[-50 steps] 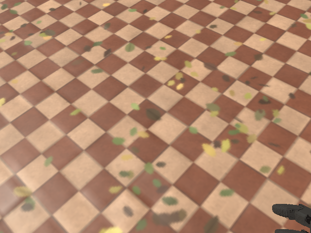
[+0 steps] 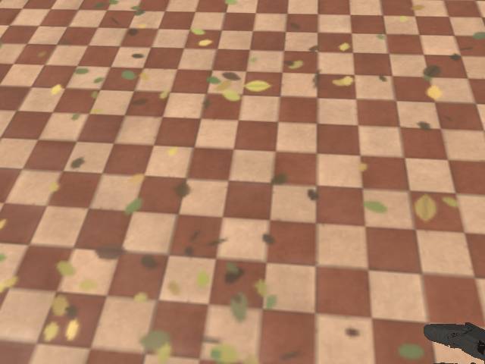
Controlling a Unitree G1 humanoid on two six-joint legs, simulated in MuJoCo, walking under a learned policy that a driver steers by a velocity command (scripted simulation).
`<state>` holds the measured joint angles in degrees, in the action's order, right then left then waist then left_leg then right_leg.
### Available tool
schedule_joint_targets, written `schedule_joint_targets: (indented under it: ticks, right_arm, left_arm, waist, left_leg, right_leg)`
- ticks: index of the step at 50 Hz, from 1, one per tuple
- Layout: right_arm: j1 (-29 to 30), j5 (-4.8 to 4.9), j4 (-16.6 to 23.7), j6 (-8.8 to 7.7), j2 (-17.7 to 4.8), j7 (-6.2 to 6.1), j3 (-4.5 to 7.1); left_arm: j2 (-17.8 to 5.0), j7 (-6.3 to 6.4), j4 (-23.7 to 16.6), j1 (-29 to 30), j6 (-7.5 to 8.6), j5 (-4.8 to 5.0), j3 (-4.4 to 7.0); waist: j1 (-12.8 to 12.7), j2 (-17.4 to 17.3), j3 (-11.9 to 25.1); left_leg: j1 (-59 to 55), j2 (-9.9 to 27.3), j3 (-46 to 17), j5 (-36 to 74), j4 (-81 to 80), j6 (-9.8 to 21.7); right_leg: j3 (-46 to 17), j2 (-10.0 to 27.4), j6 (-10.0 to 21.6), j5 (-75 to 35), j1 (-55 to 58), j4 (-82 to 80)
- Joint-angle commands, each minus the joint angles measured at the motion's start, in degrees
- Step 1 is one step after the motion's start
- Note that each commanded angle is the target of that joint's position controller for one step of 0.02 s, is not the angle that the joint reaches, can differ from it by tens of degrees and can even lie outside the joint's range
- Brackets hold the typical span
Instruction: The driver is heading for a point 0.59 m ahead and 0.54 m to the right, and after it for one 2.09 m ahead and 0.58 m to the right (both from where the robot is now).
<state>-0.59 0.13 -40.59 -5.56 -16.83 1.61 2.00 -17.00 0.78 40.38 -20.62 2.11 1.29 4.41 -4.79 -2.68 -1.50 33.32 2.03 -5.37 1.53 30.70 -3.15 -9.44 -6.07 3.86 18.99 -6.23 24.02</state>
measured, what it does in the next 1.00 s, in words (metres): walks ahead, turning right: left foot, then right foot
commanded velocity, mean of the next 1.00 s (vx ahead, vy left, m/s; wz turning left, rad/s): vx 0.50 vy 0.00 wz -0.58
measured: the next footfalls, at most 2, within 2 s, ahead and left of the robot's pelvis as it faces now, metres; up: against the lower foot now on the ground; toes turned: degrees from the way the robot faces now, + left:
left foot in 0.06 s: +0.22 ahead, +0.14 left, +0.00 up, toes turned -6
right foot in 0.58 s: +0.43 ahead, -0.18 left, +0.00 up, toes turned -24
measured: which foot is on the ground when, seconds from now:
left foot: up 0.00-0.04, down 0.06-0.58, up 0.60-1.00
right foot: down 0.00-0.06, up 0.08-0.56, down 0.58-1.00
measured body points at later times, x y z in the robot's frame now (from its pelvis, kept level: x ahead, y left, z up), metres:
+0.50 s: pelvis +0.27 +0.00 +0.00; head +0.30 -0.03 +0.44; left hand +0.55 +0.16 -0.08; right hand +0.19 -0.29 -0.13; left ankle +0.18 +0.15 -0.74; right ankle +0.38 -0.18 -0.70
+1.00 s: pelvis +0.53 -0.14 +0.00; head +0.54 -0.17 +0.45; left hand +0.73 +0.09 -0.10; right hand +0.60 -0.46 -0.08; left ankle +0.76 -0.11 -0.71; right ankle +0.40 -0.17 -0.74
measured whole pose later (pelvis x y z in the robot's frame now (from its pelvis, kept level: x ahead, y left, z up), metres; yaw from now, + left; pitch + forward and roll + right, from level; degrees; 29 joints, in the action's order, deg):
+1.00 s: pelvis +0.53 -0.14 +0.00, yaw -34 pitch +2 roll +0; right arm -1.2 0.0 -39.8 -5.5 -16.8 1.9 1.9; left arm -16.9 0.8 40.9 -20.8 2.4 1.1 3.9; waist -4.8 -3.0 -1.4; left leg 33.2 2.0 -4.1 3.3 30.5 -2.5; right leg -9.5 -6.4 4.2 19.5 -4.6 23.2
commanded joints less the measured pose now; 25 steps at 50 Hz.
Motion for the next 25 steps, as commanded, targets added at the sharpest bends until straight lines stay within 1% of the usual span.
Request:
schedule_joint_targets:
  ticks: [1,2,3,4,5,6,7,8,9,10,11,12,13,15,16,18,21,23,24,25]
  right_arm:
    - [1.34,0.42,4.10,-1.45,-7.36,0.16,2.55]
    - [-2.40,0.33,3.09,-1.69,-7.78,-0.01,3.07]
    - [-8.00,-0.34,2.10,-2.01,-9.41,-0.38,3.92]
    - [-16.55,-1.09,1.47,-2.09,-12.66,-0.84,4.73]
    - [-20.37,-1.43,-0.68,-1.24,-16.43,-0.35,5.72]
    - [-18.37,-0.07,0.68,-1.02,-10.44,-0.11,4.43]
    - [-16.13,0.08,1.12,-0.59,-7.51,-0.49,3.64]
    - [-13.57,-0.56,1.41,-0.27,-6.65,-0.63,3.20]
    - [-12.13,-0.85,0.89,-0.05,-5.52,-0.81,2.89]
    - [-11.55,-1.18,0.59,-0.20,-4.95,-1.06,2.64]
    - [-11.44,-0.95,0.22,-0.43,-4.51,-1.17,2.63]
    - [-11.71,-0.63,-0.27,-0.66,-4.68,-1.22,2.76]
    - [-12.06,-0.44,-0.79,-0.87,-5.44,-1.26,3.05]
    - [-12.74,-0.43,-1.71,-0.93,-7.03,-1.38,3.62]
    - [-12.86,-0.48,-2.03,-0.80,-7.58,-1.43,3.80]
    - [-12.52,-0.38,-2.45,-0.43,-8.22,-1.54,3.91]
    - [-14.20,0.03,-3.52,0.26,-9.39,-1.83,4.11]
    - [-15.69,0.60,-4.35,0.84,-10.45,-1.82,4.41]
    - [-16.03,0.97,-4.65,1.18,-11.05,-1.80,4.62]
    - [-15.93,1.31,-4.76,1.53,-11.77,-1.85,4.84]
  left_arm:
    - [-8.81,0.43,-2.73,0.27,0.17,0.04,2.50]
    - [-7.94,0.41,-2.86,0.90,-0.06,-0.02,2.23]
    - [-5.58,0.29,-3.16,0.85,-0.02,-0.30,1.38]
    - [-2.06,0.22,-4.15,-0.39,0.08,-1.28,0.04]
    - [-0.63,0.20,-5.96,-7.76,0.61,0.90,-0.53]
    - [-6.95,0.42,-4.12,-6.24,0.52,1.31,0.56]
    - [-9.48,0.33,-4.82,0.02,0.19,0.85,1.34]
    - [-8.93,0.43,-5.23,2.87,-0.09,0.25,1.35]
    - [-8.13,0.24,-5.86,4.75,-0.09,-0.22,1.48]
    - [-7.03,-0.13,-6.05,4.44,-0.28,0.13,1.45]
    - [-5.92,-0.34,-6.04,4.09,-0.56,0.48,1.30]
    - [-4.75,-0.46,-6.33,4.46,-0.85,0.56,1.05]
    - [-4.01,-0.51,-6.89,5.50,-1.07,0.39,0.82]
    - [-3.14,-0.66,-7.89,7.67,-1.18,0.01,0.43]
    - [-2.95,-0.87,-8.06,8.45,-1.10,-0.04,0.30]
    - [-2.58,-1.57,-8.25,10.61,-0.73,0.04,0.03]
    - [-1.62,-2.75,-9.50,16.28,-0.23,0.04,-0.50]
    - [-1.74,-3.43,-10.57,18.87,-0.26,0.22,-0.52]
    - [-2.14,-3.71,-11.10,19.58,-0.31,0.25,-0.37]
    - [-2.89,-3.92,-11.44,19.47,-0.38,0.13,-0.02]
  waist:
    - [2.93,9.47,1.33]
    - [5.02,9.94,2.35]
    - [7.69,9.05,6.30]
    - [10.48,1.48,14.62]
    - [6.57,-19.39,19.94]
    - [8.10,-10.89,14.92]
    - [9.45,-5.70,8.47]
    - [8.55,-1.75,5.23]
    - [7.70,-1.58,2.45]
    - [6.50,-3.30,1.77]
    - [6.14,-4.26,1.60]
    - [6.02,-4.19,1.27]
    - [6.05,-3.44,0.74]
    - [6.28,-1.97,0.33]
    - [6.43,-1.61,0.42]
    - [7.03,-1.33,-0.01]
    - [9.13,-0.87,-1.71]
    - [9.67,-0.91,-2.74]
    - [9.43,-1.10,-3.07]
    - [8.63,-1.45,-2.76]
  left_leg:
    - [-9.02,-1.50,0.90,-4.55,-1.96,1.96]
    - [-13.88,-1.85,1.96,-5.34,-3.85,3.18]
    - [-23.41,0.48,0.67,-5.77,-4.14,5.27]
    - [-38.07,10.82,-9.65,-8.59,-3.55,8.67]
    - [-52.39,21.98,-38.46,-25.58,-11.59,17.43]
    - [-49.71,21.51,-40.00,-37.35,-14.21,16.14]
    - [-43.35,19.32,-30.15,-34.57,-14.48,13.80]
    - [-36.90,16.96,-22.81,-26.30,-14.96,12.70]
    - [-32.22,14.97,-17.49,-19.84,-15.99,12.72]
    - [-29.06,13.53,-13.10,-15.88,-17.24,12.24]
    - [-27.82,12.67,-9.95,-13.70,-18.59,12.37]
    - [-27.27,12.69,-7.46,-11.33,-19.60,12.90]
    - [-27.07,13.08,-5.53,-9.00,-20.52,13.50]
    - [-28.17,13.93,-2.06,-4.28,-21.58,14.41]
    - [-28.98,13.89,0.02,-2.18,-21.76,14.38]
    - [-29.56,12.68,4.96,0.75,-21.93,13.35]
    - [-30.55,12.10,10.28,2.09,-21.91,11.88]
    - [-33.05,13.10,12.02,3.41,-21.38,11.21]
    - [-34.67,13.74,12.75,5.98,-20.47,10.81]
    - [-36.16,14.10,13.81,12.32,-18.40,10.28]
  right_leg:
    - [-13.82,14.07,7.21,-11.12,-3.43,-1.28]
    - [-13.87,12.88,6.14,-12.19,-3.70,1.62]
    - [-11.67,9.91,4.18,-13.66,-5.88,9.16]
    - [-6.21,5.78,1.67,-3.67,-13.09,25.98]
    - [-0.36,0.08,-1.60,16.41,-32.83,43.53]
    - [-2.12,4.56,-2.60,13.31,-38.93,50.48]
    - [-0.43,6.37,-2.97,7.96,-40.30,51.70]
    - [1.07,8.27,-3.25,4.06,-38.15,50.55]
    - [1.06,9.82,-3.33,1.50,-37.09,47.82]
    - [1.33,11.31,-3.21,-0.08,-34.39,46.08]
    - [2.14,11.87,-3.28,-0.65,-33.26,44.60]
    - [2.85,12.21,-3.45,-0.93,-33.46,43.28]
    - [3.14,12.60,-3.71,-1.86,-34.37,41.53]
    - [3.43,13.08,-4.32,-5.11,-36.36,37.11]
    - [3.74,13.19,-4.49,-7.73,-36.66,34.66]
    - [5.22,12.93,-4.34,-13.90,-35.24,28.12]
    - [8.67,11.78,-3.54,-19.50,-32.29,19.10]
    - [10.10,11.18,-2.52,-18.69,-31.39,15.40]
    - [10.73,10.75,-1.74,-17.04,-30.93,14.02]
    - [11.77,9.69,-0.70,-14.53,-29.35,12.87]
